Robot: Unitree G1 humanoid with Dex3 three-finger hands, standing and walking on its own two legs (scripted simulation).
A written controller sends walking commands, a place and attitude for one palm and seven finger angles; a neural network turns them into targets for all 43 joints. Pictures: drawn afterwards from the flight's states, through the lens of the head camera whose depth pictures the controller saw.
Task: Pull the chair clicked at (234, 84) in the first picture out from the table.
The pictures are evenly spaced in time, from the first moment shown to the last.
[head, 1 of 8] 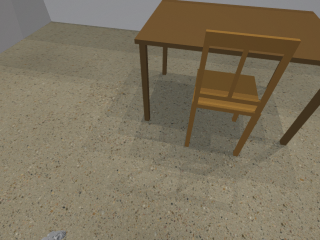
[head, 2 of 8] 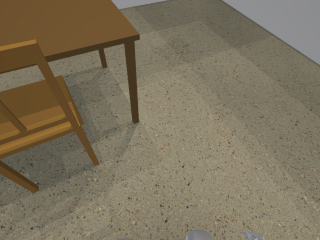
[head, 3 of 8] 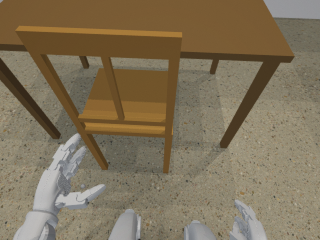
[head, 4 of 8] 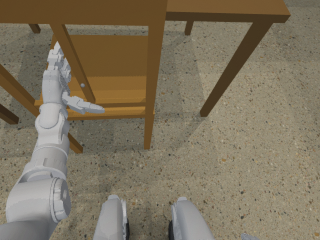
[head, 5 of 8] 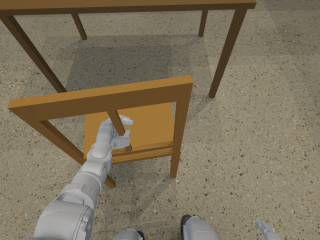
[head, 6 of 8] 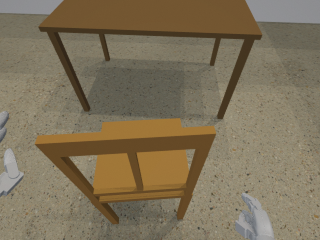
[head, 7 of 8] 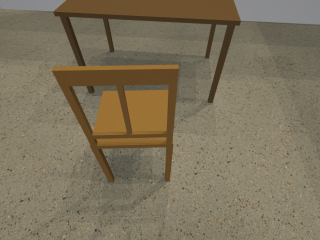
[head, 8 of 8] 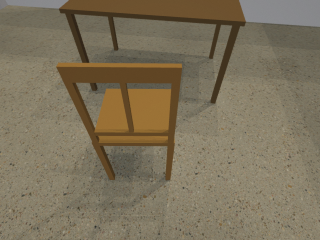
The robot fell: no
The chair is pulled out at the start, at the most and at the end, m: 0.00 0.61 0.61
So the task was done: yes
